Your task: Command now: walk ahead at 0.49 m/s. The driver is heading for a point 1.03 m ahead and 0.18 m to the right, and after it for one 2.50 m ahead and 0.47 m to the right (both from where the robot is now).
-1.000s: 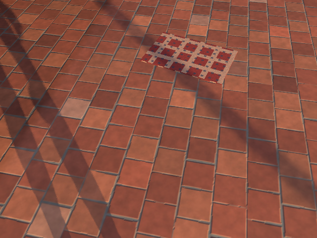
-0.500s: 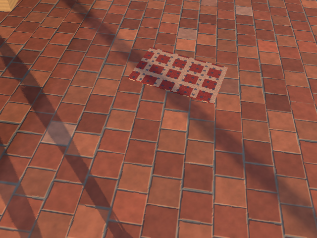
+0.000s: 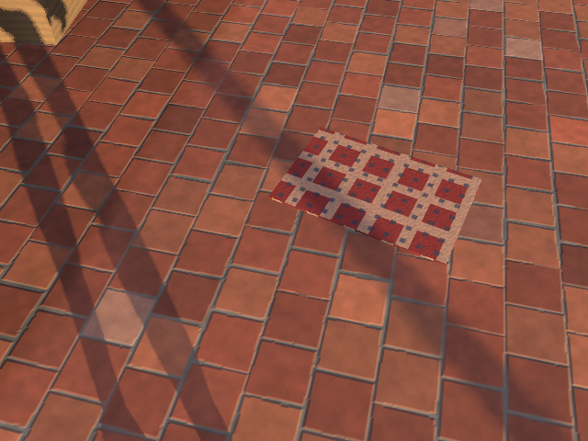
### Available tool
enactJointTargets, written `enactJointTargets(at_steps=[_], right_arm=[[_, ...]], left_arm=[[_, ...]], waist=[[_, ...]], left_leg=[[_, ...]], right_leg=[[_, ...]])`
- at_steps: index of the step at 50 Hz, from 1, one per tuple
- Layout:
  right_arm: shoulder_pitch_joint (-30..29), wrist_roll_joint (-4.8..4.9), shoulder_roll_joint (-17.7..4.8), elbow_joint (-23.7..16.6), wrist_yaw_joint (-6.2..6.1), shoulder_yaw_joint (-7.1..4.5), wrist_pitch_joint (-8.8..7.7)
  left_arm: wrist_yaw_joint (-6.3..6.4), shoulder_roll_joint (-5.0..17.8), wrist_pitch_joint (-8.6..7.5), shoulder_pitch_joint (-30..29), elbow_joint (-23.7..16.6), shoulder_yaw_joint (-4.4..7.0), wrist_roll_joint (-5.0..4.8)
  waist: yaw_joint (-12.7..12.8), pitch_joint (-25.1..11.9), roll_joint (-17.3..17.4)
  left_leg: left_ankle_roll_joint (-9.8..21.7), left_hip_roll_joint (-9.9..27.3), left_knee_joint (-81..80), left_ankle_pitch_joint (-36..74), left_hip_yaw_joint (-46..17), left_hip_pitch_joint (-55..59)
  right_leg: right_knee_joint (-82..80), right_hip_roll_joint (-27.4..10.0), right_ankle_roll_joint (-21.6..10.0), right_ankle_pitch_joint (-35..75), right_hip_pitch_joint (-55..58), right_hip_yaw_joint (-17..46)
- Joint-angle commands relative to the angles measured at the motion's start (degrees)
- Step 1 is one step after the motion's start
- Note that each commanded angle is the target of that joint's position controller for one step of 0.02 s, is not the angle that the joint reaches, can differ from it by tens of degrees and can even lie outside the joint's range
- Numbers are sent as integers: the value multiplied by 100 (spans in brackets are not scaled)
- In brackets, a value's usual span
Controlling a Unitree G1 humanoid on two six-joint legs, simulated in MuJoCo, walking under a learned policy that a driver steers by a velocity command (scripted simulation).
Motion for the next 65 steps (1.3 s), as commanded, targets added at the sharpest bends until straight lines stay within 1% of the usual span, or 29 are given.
enactJointTargets(at_steps=[1,4,8,11,13,14,15,16,17,19,21,23,30,35,38,40,41,42,43,44,45,46,47,51,54,57,59,63,65], right_arm=[[-62,-49,-232,-287,21,-51,-18],[-728,-13,-136,-461,86,7,-69],[-1396,42,-195,-744,208,37,-115],[-1197,53,-441,-808,282,-38,-206],[80,43,-841,-466,237,-254,-251],[1194,-60,-1269,-263,172,-382,-257],[1667,-106,-1704,-99,178,-490,-192],[1636,-94,-1093,-154,178,-327,-184],[1148,-73,-776,-242,156,-228,-197],[379,-98,-439,-325,168,-129,-219],[156,-159,-295,-273,177,-105,-248],[175,-148,-396,-200,146,-150,-274],[449,-144,-725,-105,-27,-264,-194],[924,-25,-900,4,-50,-339,-24],[802,45,-1108,-60,-63,-401,93],[594,91,-1222,-141,-80,-419,187],[614,37,-1132,-215,-93,-374,174],[972,-203,-276,-525,-38,-133,51],[700,3,-435,-720,29,-93,-226],[140,231,-722,-839,80,-164,-361],[164,207,-692,-775,67,-138,-398],[244,52,-729,-636,10,-180,-361],[316,-30,-836,-586,-13,-244,-271],[497,-95,-488,-579,-48,-191,46],[263,-82,-307,-550,3,-90,80],[-129,-10,-373,-608,88,-69,67],[-317,8,-502,-705,131,-98,79],[-401,-29,-648,-936,275,-166,102],[132,-56,-734,-864,317,-235,95]], left_arm=[[127,843,-56,-188,-336,154,-26],[168,917,-24,144,-238,163,-86],[179,918,83,629,-26,183,-143],[221,1064,184,542,-43,251,-161],[219,997,225,303,-152,218,-124],[213,732,215,254,-328,108,-35],[174,-94,110,1075,-364,-105,-94],[176,476,23,868,-288,20,-239],[190,876,-8,344,-464,144,-350],[262,792,46,-96,-554,196,-249],[241,535,209,110,-544,228,-244],[227,365,343,38,-643,230,-248],[61,293,355,-1053,-1122,203,-149],[-122,271,350,-1929,-1572,138,-153],[-194,489,374,-1786,-1727,235,-169],[-170,893,385,-584,-1488,473,-206],[-63,1341,418,396,-1219,702,-203],[27,2033,427,498,-1154,828,-231],[-4,1907,329,522,-1422,717,-104],[-28,1451,251,299,-1416,573,-16],[-20,1164,199,-51,-1447,492,-39],[-14,935,189,-514,-1529,429,-76],[12,743,195,-788,-1604,361,-53],[100,933,147,-801,-1490,363,21],[194,764,188,-886,-1358,274,18],[237,825,216,-741,-1165,247,95],[257,903,255,-753,-1066,252,113],[389,1013,467,-831,-1034,304,-19],[480,1015,565,-885,-1094,315,-105]], waist=[[-201,259,-417],[30,321,-438],[218,487,-443],[-58,323,-610],[-736,-468,-633],[-1140,-1398,-230],[-790,-2278,1351],[-949,-2322,1099],[-894,-1421,799],[-577,-545,225],[-279,-294,421],[-182,-74,300],[-386,288,35],[-667,545,-18],[-388,265,229],[353,-430,285],[781,-947,-39],[230,-1234,-1616],[292,-2175,-1343],[420,-1611,-843],[195,-1120,-561],[-62,-767,-204],[-233,-659,-241],[-497,-603,-327],[-401,-639,-580],[-156,-607,-638],[-92,-448,-671],[-130,-235,-727],[-419,-425,-566]], left_leg=[[-122,113,-992,1013,-45,-185],[-135,-148,-2042,1688,216,135],[-69,-298,-2680,1418,168,-4],[73,-453,-3028,814,122,495],[301,-690,-3153,659,326,2371],[655,204,-2890,644,-548,4173],[1490,1654,-3399,-361,-3119,6274],[1410,1626,-3939,-973,-3767,6105],[1105,1453,-4034,-861,-2830,5372],[873,1054,-4413,-19,-1543,3820],[791,801,-4763,282,-792,3101],[855,786,-4979,641,-297,2847],[761,650,-5171,1181,931,3136],[675,900,-4851,1565,1313,4043],[506,969,-4020,3684,1551,4380],[298,763,-2275,4942,1760,4108],[23,540,-712,3851,1787,2980],[-347,-454,1390,-1280,1578,426],[-392,-1063,2432,-2620,69,-455],[-266,-736,2479,-2165,-221,-926],[-178,-457,2069,-1727,-176,-753],[-204,-198,1601,-1426,-131,-366],[-223,-73,1320,-1320,-128,100],[-374,-156,333,-728,32,670],[-376,-192,-1010,478,157,954],[-321,-316,-1823,1314,185,1179],[-254,-390,-2021,1055,164,1005],[-31,-543,-2252,-71,307,630],[227,-732,-3035,768,399,1438]], right_leg=[[-1010,-1580,-859,738,-293,1070],[-987,-1438,-696,793,-162,741],[-630,-1734,-678,851,607,912],[-114,-1957,-550,1366,992,1200],[1270,-1563,-318,2614,674,985],[2962,-1164,-99,1589,-402,704],[5043,-194,306,-1694,-2717,419],[5872,-374,262,-2474,-3253,1221],[6074,-651,192,-2049,-3631,1191],[5637,-1111,192,-1184,-3261,1024],[5337,-1315,183,-834,-2714,1048],[5158,-1377,211,-634,-2805,1006],[3259,-1288,323,994,-3197,703],[2418,-1144,144,684,-3407,250],[2271,-738,-134,-110,-2729,-163],[1934,-205,-451,-171,-1046,-434],[1699,-279,-707,48,683,96],[1338,-1753,-1548,-407,2478,3007],[296,-2536,-2196,-483,3081,5353],[235,-2452,-1841,721,2783,4447],[449,-2233,-1606,1838,1974,3404],[528,-1983,-1360,2593,1093,2638],[443,-1835,-1251,3055,440,2206],[182,-1600,-1161,4251,-392,1379],[104,-1287,-829,4067,-384,648],[44,-1351,-676,3647,-108,463],[129,-1514,-673,3419,180,488],[858,-1842,-624,3357,681,642],[1763,-1594,-292,3617,549,445]])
